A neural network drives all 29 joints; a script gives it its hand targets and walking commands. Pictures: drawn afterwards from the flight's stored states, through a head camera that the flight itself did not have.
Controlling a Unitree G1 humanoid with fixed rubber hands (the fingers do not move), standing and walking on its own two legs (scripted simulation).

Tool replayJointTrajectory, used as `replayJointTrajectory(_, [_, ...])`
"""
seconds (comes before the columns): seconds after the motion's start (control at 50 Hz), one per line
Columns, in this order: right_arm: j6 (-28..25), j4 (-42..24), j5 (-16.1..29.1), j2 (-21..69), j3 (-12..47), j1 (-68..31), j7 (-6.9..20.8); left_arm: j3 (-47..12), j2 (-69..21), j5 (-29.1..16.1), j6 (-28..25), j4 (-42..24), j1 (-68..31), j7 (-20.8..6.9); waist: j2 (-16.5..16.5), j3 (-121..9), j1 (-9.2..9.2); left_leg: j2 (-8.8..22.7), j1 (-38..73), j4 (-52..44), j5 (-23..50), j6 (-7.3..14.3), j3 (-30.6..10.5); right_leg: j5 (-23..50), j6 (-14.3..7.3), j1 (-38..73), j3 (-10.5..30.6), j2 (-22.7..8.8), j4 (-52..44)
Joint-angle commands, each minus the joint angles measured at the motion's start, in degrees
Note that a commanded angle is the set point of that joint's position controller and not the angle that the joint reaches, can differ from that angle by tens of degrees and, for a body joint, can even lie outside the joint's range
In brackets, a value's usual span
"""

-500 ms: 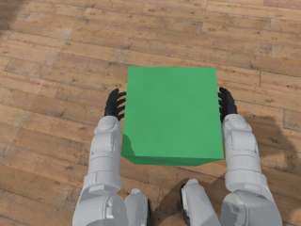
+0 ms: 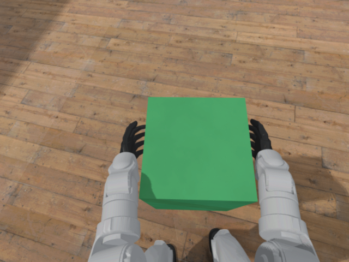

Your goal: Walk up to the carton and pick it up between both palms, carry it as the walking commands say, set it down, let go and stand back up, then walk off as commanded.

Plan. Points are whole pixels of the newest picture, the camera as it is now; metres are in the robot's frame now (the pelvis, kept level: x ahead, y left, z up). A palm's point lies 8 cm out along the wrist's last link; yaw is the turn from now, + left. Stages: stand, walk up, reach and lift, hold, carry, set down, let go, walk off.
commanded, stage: reach and lift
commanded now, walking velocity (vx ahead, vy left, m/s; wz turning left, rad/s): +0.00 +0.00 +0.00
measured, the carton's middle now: (193, 162) +0.36 -0.03 -0.11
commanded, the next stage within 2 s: hold in 1.96 s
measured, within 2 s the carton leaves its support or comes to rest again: neither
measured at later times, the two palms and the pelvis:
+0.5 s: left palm (117, 151) +0.35 +0.13 +0.05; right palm (271, 148) +0.33 -0.18 +0.03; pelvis +0.01 +0.00 +0.04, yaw +0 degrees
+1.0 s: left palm (104, 149) +0.33 +0.14 +0.10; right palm (282, 146) +0.32 -0.18 +0.09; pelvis +0.03 +0.00 +0.05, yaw +0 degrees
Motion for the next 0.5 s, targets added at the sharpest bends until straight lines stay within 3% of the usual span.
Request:
replayJointTrajectory(0.0, [-1.06,2.07,8.18,55.41,34.02,-26.93,12.25,-33.36,-53.24,-7.04,-0.12,3.74,-28.63,-12.52,-3.71,-32.33,-0.71,-5.88,6.79,-8.54,10.69,0.54,-0.49,14.78,-0.73,35.22,0.65,6.30,-3.39])
replayJointTrajectory(0.48, [3.91,-5.65,10.52,53.16,38.31,-20.19,11.08,-36.89,-52.03,-8.29,5.84,-1.15,-20.22,-12.10,-3.33,-18.73,0.07,-4.00,25.61,-22.35,12.41,0.72,-1.90,14.85,-0.75,51.54,1.05,5.75,-17.00])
